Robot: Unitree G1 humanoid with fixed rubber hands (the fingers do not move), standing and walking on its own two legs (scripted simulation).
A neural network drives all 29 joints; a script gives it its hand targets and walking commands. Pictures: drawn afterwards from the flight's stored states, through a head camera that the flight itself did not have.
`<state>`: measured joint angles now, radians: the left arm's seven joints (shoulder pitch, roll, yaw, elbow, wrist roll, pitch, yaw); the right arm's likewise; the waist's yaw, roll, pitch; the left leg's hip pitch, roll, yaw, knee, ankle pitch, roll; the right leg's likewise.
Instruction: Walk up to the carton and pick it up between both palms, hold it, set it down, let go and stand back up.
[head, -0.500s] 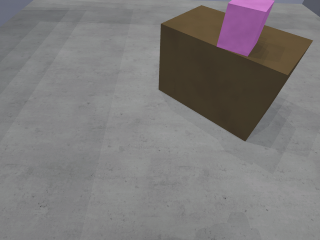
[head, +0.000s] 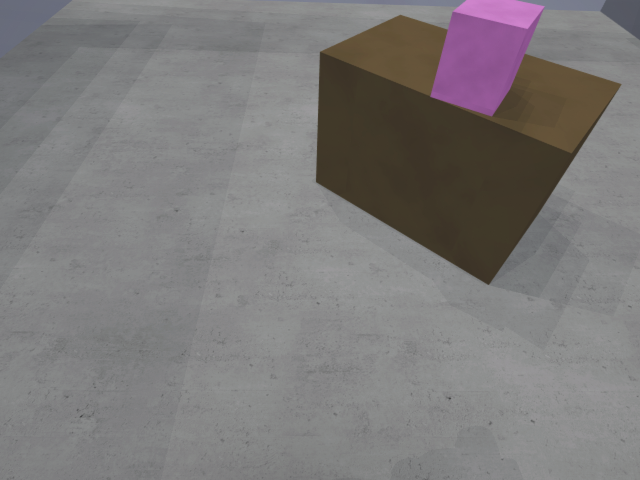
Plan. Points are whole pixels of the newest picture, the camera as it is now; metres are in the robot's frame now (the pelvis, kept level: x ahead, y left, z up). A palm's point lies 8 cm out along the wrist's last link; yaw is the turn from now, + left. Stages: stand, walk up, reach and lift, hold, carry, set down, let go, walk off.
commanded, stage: stand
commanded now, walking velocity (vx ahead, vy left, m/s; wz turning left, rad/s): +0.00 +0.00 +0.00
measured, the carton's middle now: (484, 54) +1.25 -0.51 -0.02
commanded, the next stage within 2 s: walk up in 0.16 s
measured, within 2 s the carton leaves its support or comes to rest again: neither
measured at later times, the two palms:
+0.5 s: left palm out of the picture +0.01 +0.22 -0.13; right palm out of the picture -0.03 -0.24 -0.14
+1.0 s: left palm out of the picture +0.12 +0.11 -0.13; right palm (566, 426) +0.22 -0.37 -0.12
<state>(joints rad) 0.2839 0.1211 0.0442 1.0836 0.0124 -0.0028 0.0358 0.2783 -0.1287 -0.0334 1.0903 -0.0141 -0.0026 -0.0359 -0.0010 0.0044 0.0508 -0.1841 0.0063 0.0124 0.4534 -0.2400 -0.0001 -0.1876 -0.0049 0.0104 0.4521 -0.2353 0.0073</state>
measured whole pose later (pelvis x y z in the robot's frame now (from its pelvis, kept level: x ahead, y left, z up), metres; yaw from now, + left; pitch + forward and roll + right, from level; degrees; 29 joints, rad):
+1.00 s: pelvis +0.16 -0.12 -0.01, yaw -16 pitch -3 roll +0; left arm 0.58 0.12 0.01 0.96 0.03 -0.08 0.00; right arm 0.19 -0.23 -0.01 0.81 -0.05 -0.03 0.05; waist 0.07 0.05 0.04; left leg -0.60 0.10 0.04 0.86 -0.16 0.00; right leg -0.09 0.00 -0.01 0.48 -0.35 -0.01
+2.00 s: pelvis +0.57 -0.23 +0.00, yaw -24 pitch -2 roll +0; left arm 0.44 0.23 0.02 0.87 0.04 -0.08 0.00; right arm 0.30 -0.24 -0.03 0.79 -0.05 -0.03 0.05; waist 0.06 0.02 0.05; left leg -0.51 0.10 0.03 0.76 -0.18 -0.02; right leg -0.14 -0.05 -0.12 0.47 -0.28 -0.01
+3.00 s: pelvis +0.75 -0.30 -0.01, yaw -20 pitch -3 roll +0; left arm 0.21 0.26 -0.01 1.01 0.01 0.02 0.00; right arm 0.33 -0.22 0.02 0.90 -0.01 -0.02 -0.01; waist 0.01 -0.02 0.05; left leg -0.19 0.00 0.01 0.55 -0.32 0.00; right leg -0.32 -0.04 -0.14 0.50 -0.12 -0.04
